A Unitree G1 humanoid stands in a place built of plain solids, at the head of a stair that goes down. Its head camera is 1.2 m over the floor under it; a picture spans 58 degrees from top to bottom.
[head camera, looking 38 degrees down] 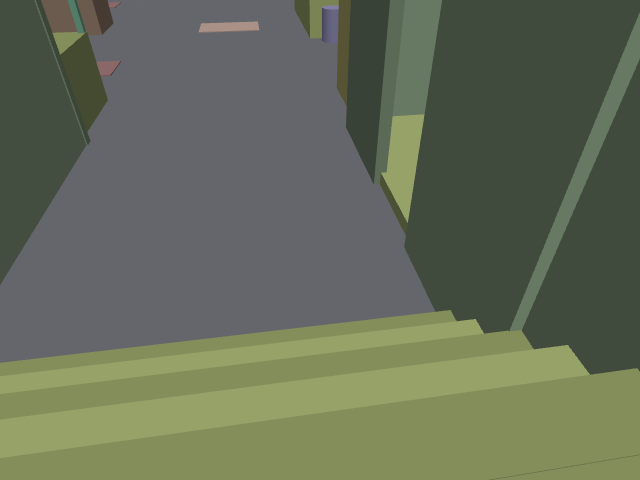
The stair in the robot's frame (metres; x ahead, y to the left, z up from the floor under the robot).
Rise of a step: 0.20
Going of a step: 0.26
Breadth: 3.15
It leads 9 degrees to the left of straight ahead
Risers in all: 5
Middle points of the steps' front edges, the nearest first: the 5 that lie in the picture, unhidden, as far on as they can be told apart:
0.62 0.51 0.00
0.88 0.55 -0.20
1.14 0.59 -0.41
1.39 0.63 -0.61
1.65 0.67 -0.82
